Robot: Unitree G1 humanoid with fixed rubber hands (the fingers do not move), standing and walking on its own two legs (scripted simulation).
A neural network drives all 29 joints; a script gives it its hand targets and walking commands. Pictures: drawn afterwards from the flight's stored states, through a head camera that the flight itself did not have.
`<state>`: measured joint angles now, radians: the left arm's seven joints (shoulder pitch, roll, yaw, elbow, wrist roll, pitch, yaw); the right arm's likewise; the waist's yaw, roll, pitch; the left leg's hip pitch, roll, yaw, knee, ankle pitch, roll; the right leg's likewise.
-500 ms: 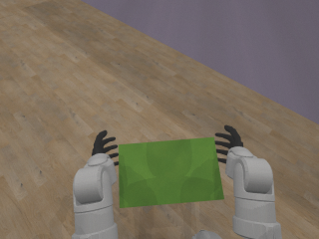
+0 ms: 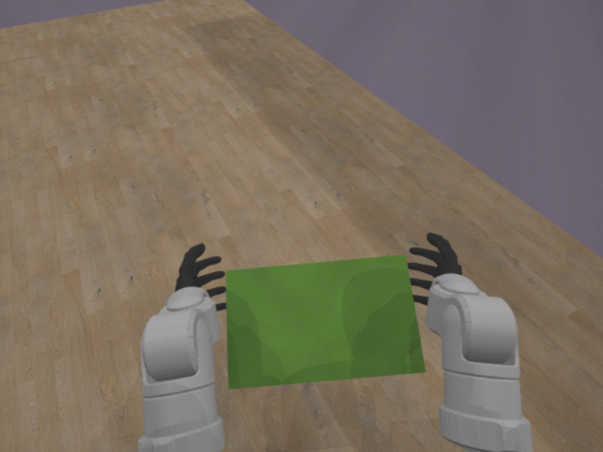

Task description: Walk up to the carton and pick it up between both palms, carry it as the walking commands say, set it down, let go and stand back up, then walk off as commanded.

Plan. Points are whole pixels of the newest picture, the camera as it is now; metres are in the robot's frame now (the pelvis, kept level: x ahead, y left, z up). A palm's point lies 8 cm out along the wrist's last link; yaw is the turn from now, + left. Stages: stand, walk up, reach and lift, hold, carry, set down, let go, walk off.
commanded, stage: carry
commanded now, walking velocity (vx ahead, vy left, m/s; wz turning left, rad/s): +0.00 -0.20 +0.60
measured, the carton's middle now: (320, 321) +0.31 -0.01 -0.02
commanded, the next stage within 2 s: none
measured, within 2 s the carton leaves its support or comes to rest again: neither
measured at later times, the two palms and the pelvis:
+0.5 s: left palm (248, 368) +0.20 +0.08 +0.09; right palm (499, 302) +0.27 -0.22 +0.08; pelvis -0.04 -0.14 +0.01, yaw +17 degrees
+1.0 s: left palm out of the picture +0.13 +0.04 +0.09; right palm (490, 282) +0.30 -0.22 +0.08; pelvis -0.03 -0.26 +0.01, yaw +33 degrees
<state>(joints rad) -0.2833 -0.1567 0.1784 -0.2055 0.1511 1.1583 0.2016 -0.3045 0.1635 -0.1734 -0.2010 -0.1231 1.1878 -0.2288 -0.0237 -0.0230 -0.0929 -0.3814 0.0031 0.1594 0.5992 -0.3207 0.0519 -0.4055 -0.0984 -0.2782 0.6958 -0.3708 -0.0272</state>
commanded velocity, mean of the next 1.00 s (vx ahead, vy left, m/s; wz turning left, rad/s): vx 0.00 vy -0.20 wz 0.60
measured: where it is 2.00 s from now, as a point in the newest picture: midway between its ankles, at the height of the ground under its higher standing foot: outside the picture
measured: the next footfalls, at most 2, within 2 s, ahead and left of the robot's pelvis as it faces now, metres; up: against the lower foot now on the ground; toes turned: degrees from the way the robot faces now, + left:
right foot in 0.34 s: +0.03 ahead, -0.24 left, +0.00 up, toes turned +6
left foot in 0.64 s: -0.04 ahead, -0.07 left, +0.00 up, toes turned +32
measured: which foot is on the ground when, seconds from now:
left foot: down 0.00-0.34, up 0.36-0.62, down 0.64-1.00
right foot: up 0.00-0.32, down 0.34-0.64, up 0.66-0.98, down 1.00-1.00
